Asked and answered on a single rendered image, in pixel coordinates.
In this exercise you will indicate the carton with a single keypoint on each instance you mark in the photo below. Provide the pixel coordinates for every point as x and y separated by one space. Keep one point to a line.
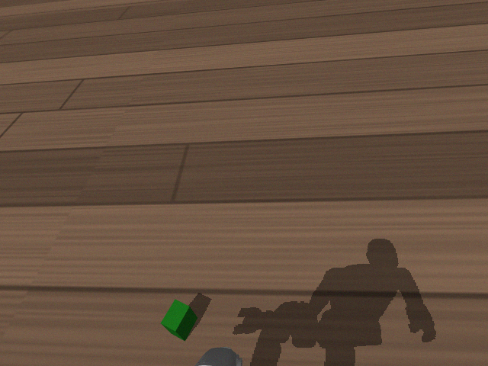
179 320

